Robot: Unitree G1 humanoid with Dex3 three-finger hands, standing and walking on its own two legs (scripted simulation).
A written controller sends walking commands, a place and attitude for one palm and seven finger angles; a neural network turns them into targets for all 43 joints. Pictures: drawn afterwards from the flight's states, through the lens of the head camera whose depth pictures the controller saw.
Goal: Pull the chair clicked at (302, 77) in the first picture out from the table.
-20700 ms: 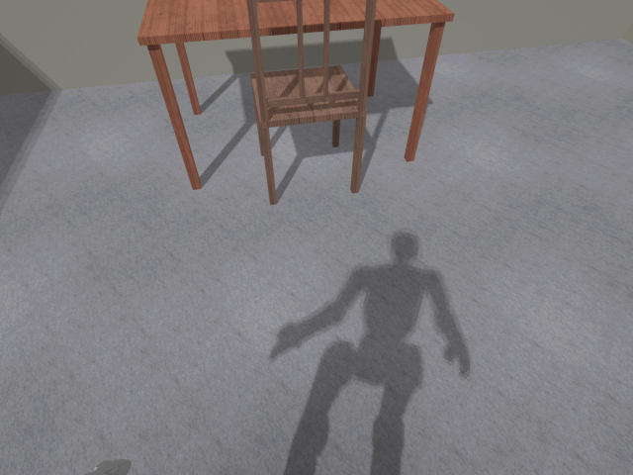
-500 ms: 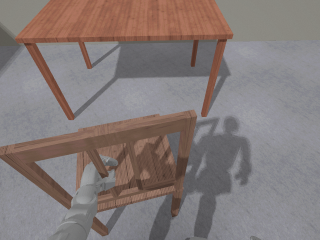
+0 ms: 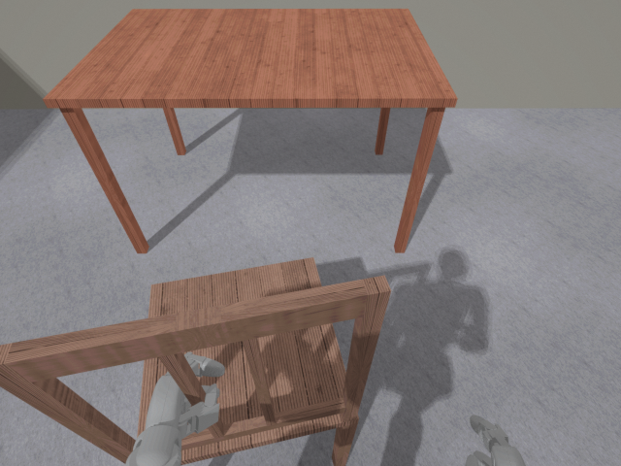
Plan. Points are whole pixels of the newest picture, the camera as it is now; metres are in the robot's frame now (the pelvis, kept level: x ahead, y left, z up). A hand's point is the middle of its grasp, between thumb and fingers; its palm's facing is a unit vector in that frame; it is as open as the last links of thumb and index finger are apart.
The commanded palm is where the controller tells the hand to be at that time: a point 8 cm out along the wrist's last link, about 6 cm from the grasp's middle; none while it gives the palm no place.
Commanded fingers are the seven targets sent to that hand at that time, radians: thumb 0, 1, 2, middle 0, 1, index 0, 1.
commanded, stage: stop walking, hand still on the chair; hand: left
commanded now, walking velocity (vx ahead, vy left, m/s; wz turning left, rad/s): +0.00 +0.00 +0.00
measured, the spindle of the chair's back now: (198, 398) +0.23 +0.18 -0.09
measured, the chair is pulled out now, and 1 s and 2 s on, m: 0.66 0.66 0.66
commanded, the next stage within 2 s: open the thumb and straighten the fingers in 0.12 s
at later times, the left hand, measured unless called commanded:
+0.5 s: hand (211, 400) +0.22 +0.16 -0.07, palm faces +0.12 -0.98 -0.16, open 8.8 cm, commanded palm +0.19 +0.21 -0.05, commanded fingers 0.00 -0.55 0.20 -0.38 -1.09 -0.38 -1.09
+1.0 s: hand (203, 409) +0.21 +0.17 -0.08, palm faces +0.14 -0.97 -0.18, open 17.2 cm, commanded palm +0.19 +0.22 -0.05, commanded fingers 0.00 -0.55 0.20 0.00 0.00 0.00 0.00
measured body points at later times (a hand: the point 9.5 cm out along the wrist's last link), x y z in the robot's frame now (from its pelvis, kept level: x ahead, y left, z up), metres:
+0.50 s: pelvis +0.01 -0.01 -0.02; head +0.04 -0.02 +0.43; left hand +0.21 +0.21 -0.06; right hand +0.18 -0.25 -0.11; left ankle +0.00 +0.13 -0.74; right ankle +0.05 -0.12 -0.74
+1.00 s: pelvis +0.03 +0.00 -0.05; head +0.07 -0.01 +0.40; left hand +0.20 +0.22 -0.06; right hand +0.22 -0.23 -0.13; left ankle +0.00 +0.13 -0.74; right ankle +0.05 -0.12 -0.74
